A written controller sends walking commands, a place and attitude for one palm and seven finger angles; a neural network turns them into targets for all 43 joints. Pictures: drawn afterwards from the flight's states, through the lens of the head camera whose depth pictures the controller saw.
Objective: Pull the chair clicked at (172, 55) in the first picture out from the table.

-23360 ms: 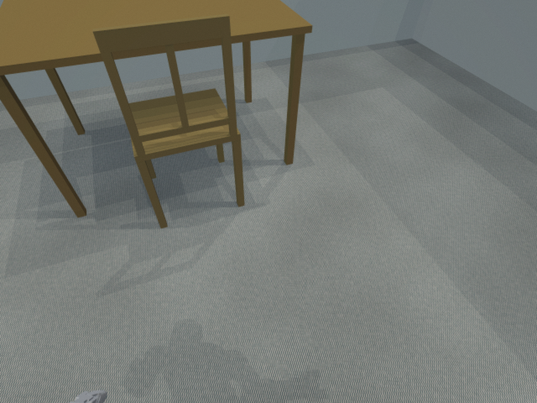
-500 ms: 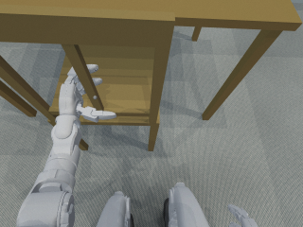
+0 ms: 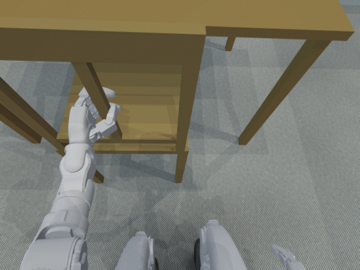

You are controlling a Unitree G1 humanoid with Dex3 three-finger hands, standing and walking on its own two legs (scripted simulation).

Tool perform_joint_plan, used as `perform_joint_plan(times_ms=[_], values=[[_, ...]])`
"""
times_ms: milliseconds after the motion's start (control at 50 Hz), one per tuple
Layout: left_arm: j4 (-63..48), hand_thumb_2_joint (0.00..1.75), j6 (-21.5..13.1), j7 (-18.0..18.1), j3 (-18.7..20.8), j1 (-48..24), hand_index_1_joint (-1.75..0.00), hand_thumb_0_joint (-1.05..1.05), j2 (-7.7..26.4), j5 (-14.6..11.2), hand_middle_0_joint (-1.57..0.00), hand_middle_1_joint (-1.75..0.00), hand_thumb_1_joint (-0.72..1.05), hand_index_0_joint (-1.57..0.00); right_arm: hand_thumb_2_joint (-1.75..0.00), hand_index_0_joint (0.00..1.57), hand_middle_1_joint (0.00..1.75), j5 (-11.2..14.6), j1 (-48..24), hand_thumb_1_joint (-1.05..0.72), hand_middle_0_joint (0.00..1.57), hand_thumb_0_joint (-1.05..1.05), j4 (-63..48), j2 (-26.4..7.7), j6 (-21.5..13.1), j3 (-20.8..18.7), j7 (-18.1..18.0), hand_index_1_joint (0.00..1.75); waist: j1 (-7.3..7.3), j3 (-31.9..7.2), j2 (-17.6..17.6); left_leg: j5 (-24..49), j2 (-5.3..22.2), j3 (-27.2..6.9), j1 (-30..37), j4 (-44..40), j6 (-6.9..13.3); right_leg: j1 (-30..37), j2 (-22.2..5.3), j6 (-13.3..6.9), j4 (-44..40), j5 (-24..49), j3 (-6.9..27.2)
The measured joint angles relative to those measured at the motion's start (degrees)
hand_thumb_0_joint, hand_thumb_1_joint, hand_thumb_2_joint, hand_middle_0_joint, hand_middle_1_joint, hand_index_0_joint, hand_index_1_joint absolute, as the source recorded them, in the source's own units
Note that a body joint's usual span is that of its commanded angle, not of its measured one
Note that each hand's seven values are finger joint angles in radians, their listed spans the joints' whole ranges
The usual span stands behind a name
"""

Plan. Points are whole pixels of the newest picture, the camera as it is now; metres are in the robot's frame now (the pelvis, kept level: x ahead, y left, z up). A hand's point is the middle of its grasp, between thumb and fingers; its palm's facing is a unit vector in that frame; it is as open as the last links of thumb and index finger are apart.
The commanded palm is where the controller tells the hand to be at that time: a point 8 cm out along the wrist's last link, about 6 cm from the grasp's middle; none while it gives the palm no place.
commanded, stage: hook a spindle and tug to test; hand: left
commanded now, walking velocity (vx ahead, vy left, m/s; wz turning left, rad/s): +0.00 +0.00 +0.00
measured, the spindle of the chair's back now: (103, 107) +0.46 +0.16 +0.02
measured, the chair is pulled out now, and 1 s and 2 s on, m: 0.00 0.05 0.18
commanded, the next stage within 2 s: step backward, pulling the chair out in 0.50 s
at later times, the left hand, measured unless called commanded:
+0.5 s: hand (110, 136) +0.39 +0.14 +0.02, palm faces -0.01 -1.00 -0.01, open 5.7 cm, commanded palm +0.37 +0.19 +0.02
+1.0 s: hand (113, 136) +0.38 +0.13 +0.04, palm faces -0.02 -0.99 -0.10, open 5.4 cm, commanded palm +0.36 +0.18 +0.04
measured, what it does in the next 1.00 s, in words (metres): rises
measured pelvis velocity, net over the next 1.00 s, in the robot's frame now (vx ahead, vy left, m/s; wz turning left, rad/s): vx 0.02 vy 0.01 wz -0.02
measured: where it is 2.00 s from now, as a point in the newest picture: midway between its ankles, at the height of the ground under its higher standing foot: outside the picture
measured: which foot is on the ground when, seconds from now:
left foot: down 0.00-1.00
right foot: down 0.00-1.00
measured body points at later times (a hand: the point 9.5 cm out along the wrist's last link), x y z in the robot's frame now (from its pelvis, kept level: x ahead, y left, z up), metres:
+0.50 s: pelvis +0.02 +0.00 +0.01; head +0.15 +0.01 +0.44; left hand +0.39 +0.19 +0.02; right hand +0.14 -0.25 -0.11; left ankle -0.01 +0.10 -0.63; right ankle +0.05 -0.13 -0.63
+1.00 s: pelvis +0.02 +0.01 +0.10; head +0.12 +0.03 +0.54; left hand +0.38 +0.18 +0.05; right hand +0.10 -0.26 -0.01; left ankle -0.01 +0.10 -0.63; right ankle +0.05 -0.13 -0.62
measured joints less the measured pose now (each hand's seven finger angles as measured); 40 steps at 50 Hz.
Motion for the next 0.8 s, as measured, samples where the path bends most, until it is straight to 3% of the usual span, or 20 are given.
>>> perform_joint_plan(times_ms=[400, 620, 680, 740, 800], values=[[-12.6, 0.78, 1.1, 0.8, -4.1, 12.1, -1.42, 0.01, -2.7, -0.7, -0.37, -1.39, 0.7, -0.37, -0.9, 0.2, 0.3, 0.3, -0.7, -0.9, 0.21, 0.0, -1.9, 0.6, -0.3, -0.5, 0.5, 0.3, 1.71, -0.5, 0.2, -0.9, 0.0, 0.0, 3.0, -1.8, 0.0, 2.8, 0.1, 0.3, -1.5, -1.1, 0.0], [-12.1, 0.81, 0.9, 0.1, -5.2, 10.8, -1.42, 0.01, -3.0, -0.2, -0.39, -1.39, 0.68, -0.38, -0.9, 0.2, 0.3, 0.3, -3.1, -0.9, 0.21, 0.0, -1.6, 0.4, -0.6, -0.5, -0.4, 0.3, 2.73, -0.4, -0.1, -1.1, -0.6, -1.0, 1.7, 0.0, -0.3, 2.0, -0.6, 0.0, 0.4, -1.8, -0.8], [-14.1, 0.82, 8.1, 4.3, -6.5, 9.9, -1.42, 0.01, -1.9, 2.6, -0.39, -1.34, 0.67, -0.38, -0.9, 0.2, 0.3, 2.0, -4.4, -0.91, 0.2, 0.0, -2.9, 1.5, 3.4, -0.4, -3.0, 0.3, 2.77, 5.0, -0.5, 2.8, -0.6, -0.5, 8.6, -4.5, 0.1, 8.6, -0.4, 0.2, -3.3, -0.4, -0.4], [-11.0, 0.82, 14.6, 8.5, -8.2, 9.8, -1.43, 0.04, -2.0, 3.5, -0.37, -1.27, 0.69, -0.38, -0.9, 0.2, 0.3, 3.3, -3.7, -0.91, 0.2, 0.0, -3.5, 2.4, 6.0, 0.6, -5.5, 0.3, 2.04, 6.6, -0.4, 4.4, -1.2, 0.2, 17.1, -13.8, 0.1, 16.9, -0.4, 0.6, -12.4, 3.2, 0.2], [-5.2, 0.82, 16.3, 10.2, -8.4, 10.0, -1.44, 0.05, -3.0, 2.4, -0.31, -1.19, 0.7, -0.4, -0.9, 0.2, 0.3, 3.8, -2.0, -0.91, 0.21, 0.0, -3.2, 2.6, 7.1, 1.8, -7.0, 0.3, 1.21, 6.6, -0.9, 8.5, -1.5, 0.9, 24.8, -23.5, 0.4, 24.3, -0.3, 0.8, -21.3, 6.8, 0.7]])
